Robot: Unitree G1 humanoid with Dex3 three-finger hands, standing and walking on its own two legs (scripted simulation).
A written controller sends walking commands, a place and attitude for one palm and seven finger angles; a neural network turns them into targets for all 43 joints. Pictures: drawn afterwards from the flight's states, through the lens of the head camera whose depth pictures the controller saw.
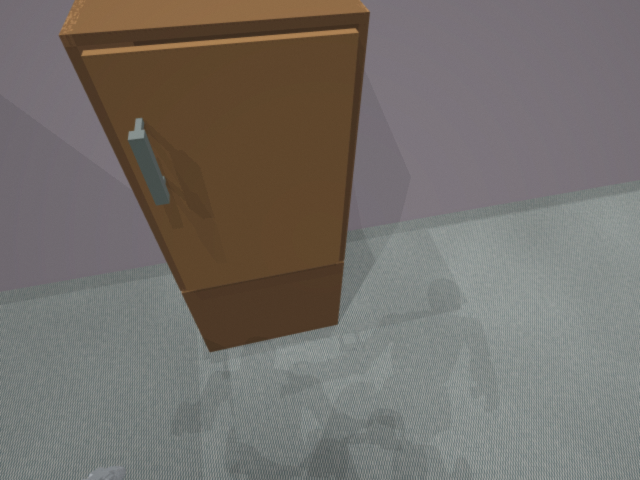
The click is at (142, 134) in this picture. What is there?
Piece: cupboard door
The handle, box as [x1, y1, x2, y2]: [128, 118, 169, 205]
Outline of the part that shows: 136,118 135,128 133,131 129,131 128,141 156,205 169,203 169,195 165,186 165,179 160,173 143,129 142,118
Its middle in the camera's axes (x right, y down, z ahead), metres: -0.29 -0.13 +0.65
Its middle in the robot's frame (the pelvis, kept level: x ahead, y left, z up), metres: +0.57 +0.32 +0.06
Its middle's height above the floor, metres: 0.83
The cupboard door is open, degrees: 0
